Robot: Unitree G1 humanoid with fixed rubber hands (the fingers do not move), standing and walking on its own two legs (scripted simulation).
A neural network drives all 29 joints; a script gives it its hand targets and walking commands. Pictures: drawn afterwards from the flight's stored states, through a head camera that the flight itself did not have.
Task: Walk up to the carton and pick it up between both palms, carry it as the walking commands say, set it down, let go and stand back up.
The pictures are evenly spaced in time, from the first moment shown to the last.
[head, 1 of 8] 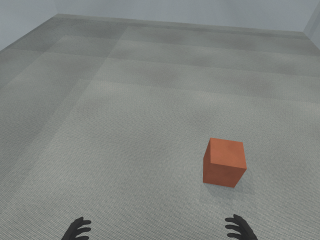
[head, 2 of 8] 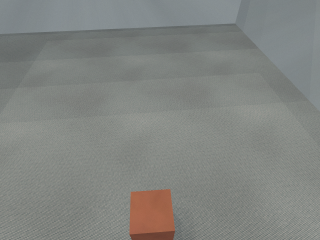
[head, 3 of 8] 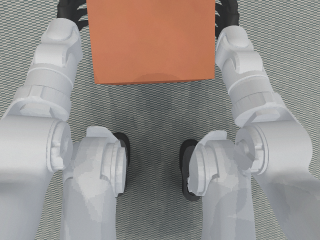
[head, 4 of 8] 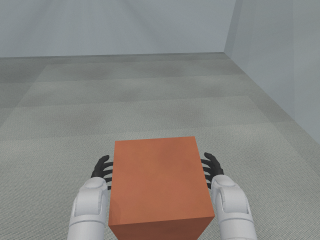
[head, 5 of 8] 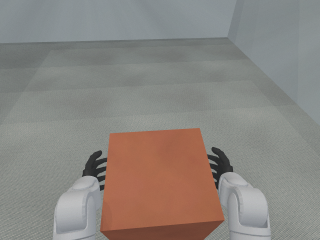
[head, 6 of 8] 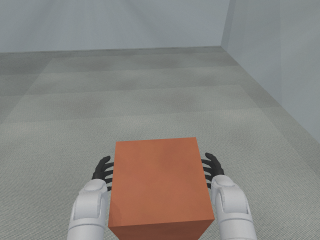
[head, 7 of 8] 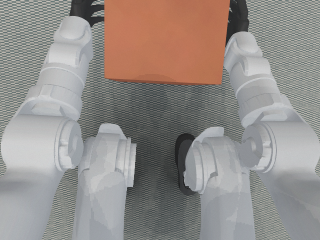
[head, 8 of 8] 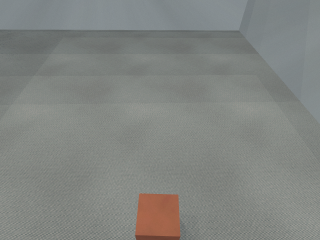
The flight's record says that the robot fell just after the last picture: no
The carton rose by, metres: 0.67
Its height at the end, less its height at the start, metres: +0.00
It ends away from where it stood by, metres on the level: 0.23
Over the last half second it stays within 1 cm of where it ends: yes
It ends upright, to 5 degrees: yes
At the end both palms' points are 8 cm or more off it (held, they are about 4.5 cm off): yes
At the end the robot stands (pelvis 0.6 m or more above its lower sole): yes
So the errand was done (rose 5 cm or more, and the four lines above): yes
